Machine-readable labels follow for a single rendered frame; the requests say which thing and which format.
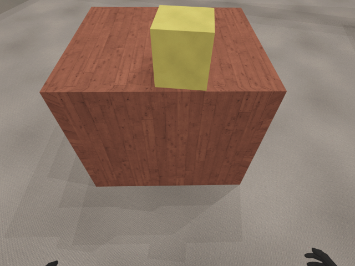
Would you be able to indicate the right robot hand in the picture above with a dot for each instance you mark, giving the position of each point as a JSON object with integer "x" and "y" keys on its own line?
{"x": 321, "y": 256}

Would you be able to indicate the pedestal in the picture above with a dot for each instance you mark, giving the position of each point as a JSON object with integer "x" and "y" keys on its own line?
{"x": 127, "y": 132}

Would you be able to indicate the carton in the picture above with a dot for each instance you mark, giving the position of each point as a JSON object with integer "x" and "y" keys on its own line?
{"x": 182, "y": 40}

